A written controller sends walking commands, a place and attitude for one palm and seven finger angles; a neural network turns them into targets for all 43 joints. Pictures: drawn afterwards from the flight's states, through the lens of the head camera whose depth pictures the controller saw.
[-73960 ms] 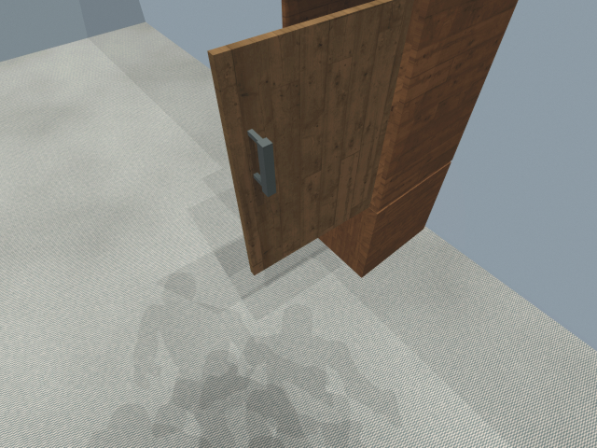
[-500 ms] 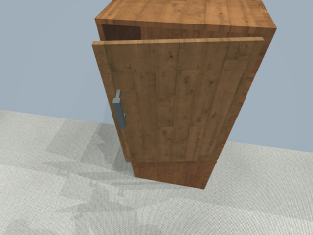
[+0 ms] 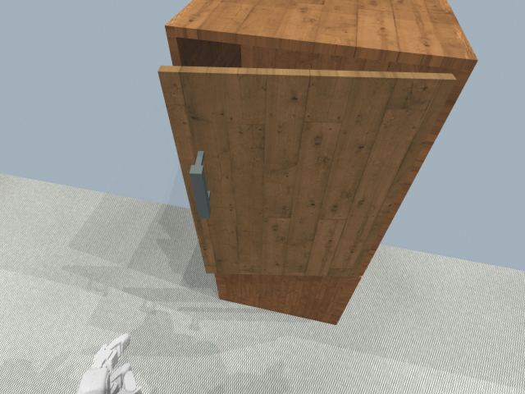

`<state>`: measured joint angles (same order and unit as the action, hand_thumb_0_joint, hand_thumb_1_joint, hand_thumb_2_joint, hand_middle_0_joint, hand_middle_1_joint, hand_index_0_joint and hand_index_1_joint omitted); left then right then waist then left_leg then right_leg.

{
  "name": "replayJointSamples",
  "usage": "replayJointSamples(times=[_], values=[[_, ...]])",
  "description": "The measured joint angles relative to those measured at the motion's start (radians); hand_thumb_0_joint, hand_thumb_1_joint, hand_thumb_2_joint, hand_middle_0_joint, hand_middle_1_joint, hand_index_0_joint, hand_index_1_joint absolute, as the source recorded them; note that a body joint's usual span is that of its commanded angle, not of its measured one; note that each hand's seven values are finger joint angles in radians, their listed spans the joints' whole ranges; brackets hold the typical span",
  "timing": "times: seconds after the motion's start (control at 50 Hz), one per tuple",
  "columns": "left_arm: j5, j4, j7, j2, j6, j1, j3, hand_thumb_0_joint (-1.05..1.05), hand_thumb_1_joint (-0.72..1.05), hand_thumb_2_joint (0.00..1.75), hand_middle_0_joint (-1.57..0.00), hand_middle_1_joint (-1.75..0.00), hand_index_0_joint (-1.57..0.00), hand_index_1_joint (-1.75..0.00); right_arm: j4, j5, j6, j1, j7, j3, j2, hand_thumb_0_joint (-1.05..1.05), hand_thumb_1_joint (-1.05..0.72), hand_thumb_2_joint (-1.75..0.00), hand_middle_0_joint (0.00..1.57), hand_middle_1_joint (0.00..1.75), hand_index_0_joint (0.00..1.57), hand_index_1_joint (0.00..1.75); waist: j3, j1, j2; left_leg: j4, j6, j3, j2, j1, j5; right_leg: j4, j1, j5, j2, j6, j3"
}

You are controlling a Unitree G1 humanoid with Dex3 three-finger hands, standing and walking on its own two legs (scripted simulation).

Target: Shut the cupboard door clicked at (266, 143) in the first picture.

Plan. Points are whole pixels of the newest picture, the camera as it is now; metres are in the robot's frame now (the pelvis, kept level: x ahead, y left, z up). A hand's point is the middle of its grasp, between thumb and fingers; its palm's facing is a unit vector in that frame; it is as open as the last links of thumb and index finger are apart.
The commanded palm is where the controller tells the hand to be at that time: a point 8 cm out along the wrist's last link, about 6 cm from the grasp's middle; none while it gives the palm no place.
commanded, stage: raise the hand and make a fist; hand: left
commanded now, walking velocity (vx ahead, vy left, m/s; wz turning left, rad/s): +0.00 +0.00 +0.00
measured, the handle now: (202, 185) +0.45 +0.14 +0.05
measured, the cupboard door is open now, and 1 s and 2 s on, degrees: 11 11 11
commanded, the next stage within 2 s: bring the fist close to the handle in 1.80 s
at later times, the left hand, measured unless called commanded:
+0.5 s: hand (143, 380) +0.15 +0.17 -0.02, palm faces +0.03 -1.00 -0.04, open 5.2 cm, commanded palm +0.12 +0.23 -0.02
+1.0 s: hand (118, 352) +0.17 +0.21 +0.02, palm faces +0.06 -1.00 -0.03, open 3.3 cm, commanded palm +0.15 +0.25 +0.02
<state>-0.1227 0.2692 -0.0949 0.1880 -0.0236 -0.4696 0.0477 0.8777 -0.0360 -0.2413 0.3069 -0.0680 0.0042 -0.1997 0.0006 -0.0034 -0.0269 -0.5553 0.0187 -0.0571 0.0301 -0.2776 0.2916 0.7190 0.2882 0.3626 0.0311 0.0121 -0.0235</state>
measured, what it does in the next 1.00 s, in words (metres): lowers itself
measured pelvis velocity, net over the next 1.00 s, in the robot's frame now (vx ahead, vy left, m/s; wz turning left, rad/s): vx -0.03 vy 0.02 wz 0.01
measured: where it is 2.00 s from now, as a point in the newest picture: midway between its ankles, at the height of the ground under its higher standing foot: outside the picture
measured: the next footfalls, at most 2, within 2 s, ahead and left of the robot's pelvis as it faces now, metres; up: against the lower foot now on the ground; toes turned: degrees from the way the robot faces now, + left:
none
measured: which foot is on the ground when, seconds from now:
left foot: down 0.00-1.00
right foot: down 0.00-1.00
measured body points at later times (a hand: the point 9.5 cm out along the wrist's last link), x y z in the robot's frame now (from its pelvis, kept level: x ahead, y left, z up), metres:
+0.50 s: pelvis -0.05 -0.03 -0.08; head +0.00 -0.03 +0.36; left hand +0.14 +0.23 -0.01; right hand +0.16 -0.24 -0.16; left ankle +0.00 +0.11 -0.73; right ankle -0.04 -0.11 -0.73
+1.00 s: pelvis -0.03 +0.02 -0.05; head +0.01 +0.03 +0.39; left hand +0.16 +0.26 +0.02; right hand +0.16 -0.21 -0.12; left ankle +0.00 +0.11 -0.73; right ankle -0.04 -0.11 -0.73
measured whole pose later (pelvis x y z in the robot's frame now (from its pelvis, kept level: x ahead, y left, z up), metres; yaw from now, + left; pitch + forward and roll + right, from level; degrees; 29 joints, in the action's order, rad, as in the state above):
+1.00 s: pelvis -0.03 +0.02 -0.05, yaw +1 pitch +11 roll -3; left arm -0.27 -0.14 0.19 0.23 -0.34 -0.45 0.13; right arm 0.50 -0.02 -0.20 0.25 -0.05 -0.01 -0.24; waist 0.12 0.02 0.03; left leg -1.03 0.04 0.00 0.00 -0.77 0.45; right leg 0.98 0.66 0.50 0.00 0.00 -0.06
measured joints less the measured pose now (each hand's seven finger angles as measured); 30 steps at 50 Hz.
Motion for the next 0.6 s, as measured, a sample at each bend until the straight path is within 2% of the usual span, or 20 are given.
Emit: replayJointSamples(times=[0.04,0.08,0.14,0.16,0.18,0.2,0.24,0.3,0.36,0.4,0.44,0.5,0.56,0.6], values=[[-0.027,-0.111,0.025,-0.012,-0.102,0.032,0.023,0.02,0.91,0.90,-0.23,-0.32,-0.22,-0.33,-0.069,0.007,-0.045,0.006,0.020,0.020,-0.015,0.01,-0.91,-0.90,0.20,0.30,0.20,0.30,0.052,-0.016,0.013,-0.072,-0.001,0.020,0.010,-0.081,0.021,0.001,0.036,0.039,0.008,0.007,-0.016],[-0.060,-0.130,0.096,-0.030,-0.246,0.079,0.066,0.02,0.91,0.90,-0.25,-0.34,-0.24,-0.35,-0.121,0.014,-0.055,-0.033,0.044,0.033,-0.028,0.01,-0.91,-0.90,0.20,0.30,0.20,0.30,0.099,-0.017,0.021,-0.168,-0.005,0.016,0.000,-0.194,0.055,0.047,0.124,0.109,0.000,0.009,-0.012],[-0.106,-0.119,0.267,-0.037,-0.462,0.103,0.106,0.01,0.91,0.90,-0.28,-0.39,-0.28,-0.39,-0.192,0.030,-0.048,-0.104,0.075,0.052,-0.032,0.01,-0.91,-0.90,0.20,0.30,0.20,0.30,0.147,-0.009,0.011,-0.312,-0.019,0.020,-0.021,-0.361,0.103,0.207,0.307,0.121,-0.020,0.016,-0.004],[-0.116,-0.116,0.324,-0.033,-0.512,0.098,0.112,0.01,0.91,0.90,-0.30,-0.40,-0.29,-0.41,-0.219,0.031,-0.044,-0.121,0.081,0.058,-0.032,0.01,-0.91,-0.90,0.20,0.30,0.20,0.30,0.158,-0.002,0.000,-0.362,-0.022,0.017,-0.026,-0.414,0.119,0.256,0.359,0.147,-0.023,0.024,-0.001],[-0.127,-0.115,0.372,-0.029,-0.537,0.090,0.115,0.01,0.91,0.90,-0.31,-0.42,-0.31,-0.42,-0.247,0.028,-0.037,-0.136,0.083,0.063,-0.035,0.01,-0.91,-0.90,0.20,0.30,0.20,0.30,0.163,0.006,-0.006,-0.408,-0.025,0.018,-0.031,-0.459,0.135,0.304,0.404,0.169,-0.027,0.030,-0.001],[-0.139,-0.115,0.409,-0.025,-0.538,0.077,0.118,0.01,0.90,0.90,-0.33,-0.44,-0.32,-0.44,-0.275,0.025,-0.028,-0.148,0.081,0.067,-0.041,0.01,-0.91,-0.90,0.20,0.30,0.20,0.30,0.163,0.013,-0.009,-0.451,-0.032,0.021,-0.034,-0.496,0.148,0.345,0.440,0.183,-0.030,0.038,-0.005],[-0.158,-0.118,0.440,-0.021,-0.502,0.039,0.122,0.01,0.90,0.90,-0.37,-0.47,-0.36,-0.48,-0.322,0.017,-0.012,-0.164,0.069,0.070,-0.053,0.01,-0.91,-0.90,0.20,0.30,0.20,0.30,0.162,0.029,-0.005,-0.518,-0.035,0.033,-0.039,-0.552,0.170,0.407,0.489,0.206,-0.034,0.043,-0.018],[-0.169,-0.149,0.411,-0.014,-0.457,-0.017,0.134,0.01,0.90,0.90,-0.42,-0.53,-0.42,-0.53,-0.363,0.012,-0.006,-0.165,0.045,0.066,-0.063,0.01,-0.91,-0.90,0.20,0.30,0.20,0.30,0.162,0.053,0.009,-0.585,-0.043,0.060,-0.045,-0.609,0.190,0.456,0.530,0.226,-0.040,0.047,-0.044],[-0.174,-0.215,0.382,0.000,-0.475,-0.040,0.145,0.02,0.90,0.90,-0.47,-0.59,-0.47,-0.59,-0.366,0.013,-0.016,-0.154,0.023,0.046,-0.059,0.01,-0.91,-0.90,0.20,0.30,0.20,0.30,0.155,0.069,0.026,-0.624,-0.045,0.090,-0.050,-0.642,0.199,0.472,0.544,0.230,-0.048,0.053,-0.073],[-0.183,-0.256,0.389,0.014,-0.496,-0.021,0.146,0.02,0.90,0.90,-0.51,-0.63,-0.50,-0.63,-0.353,0.013,-0.021,-0.145,0.011,0.026,-0.051,0.01,-0.91,-0.90,0.20,0.30,0.20,0.30,0.149,0.073,0.036,-0.638,-0.045,0.107,-0.054,-0.657,0.199,0.473,0.549,0.227,-0.053,0.055,-0.089],[-0.193,-0.278,0.412,0.028,-0.491,0.019,0.141,0.02,0.90,0.90,-0.54,-0.67,-0.54,-0.67,-0.337,0.010,-0.020,-0.135,0.002,0.006,-0.040,0.01,-0.91,-0.90,0.20,0.30,0.20,0.30,0.144,0.070,0.047,-0.642,-0.045,0.117,-0.056,-0.666,0.196,0.466,0.550,0.221,-0.056,0.056,-0.099],[-0.202,-0.278,0.441,0.044,-0.417,0.078,0.129,0.02,0.90,0.90,-0.60,-0.73,-0.59,-0.73,-0.320,0.000,-0.005,-0.111,-0.003,-0.016,-0.019,0.01,-0.90,-0.90,0.20,0.30,0.20,0.30,0.138,0.054,0.062,-0.622,-0.044,0.116,-0.058,-0.654,0.185,0.439,0.537,0.205,-0.059,0.051,-0.097],[-0.200,-0.275,0.430,0.049,-0.323,0.092,0.127,0.02,0.90,0.90,-0.65,-0.79,-0.65,-0.79,-0.317,-0.003,0.017,-0.073,-0.004,-0.022,0.001,0.01,-0.90,-0.90,0.20,0.30,0.20,0.30,0.138,0.030,0.067,-0.575,-0.036,0.096,-0.058,-0.616,0.171,0.397,0.508,0.185,-0.057,0.040,-0.077],[-0.197,-0.278,0.402,0.045,-0.291,0.078,0.134,0.02,0.90,0.90,-0.69,-0.83,-0.68,-0.83,-0.318,-0.001,0.028,-0.045,-0.003,-0.019,0.008,0.01,-0.90,-0.90,0.20,0.30,0.20,0.30,0.141,0.017,0.067,-0.541,-0.028,0.080,-0.057,-0.587,0.163,0.366,0.486,0.173,-0.056,0.033,-0.061]])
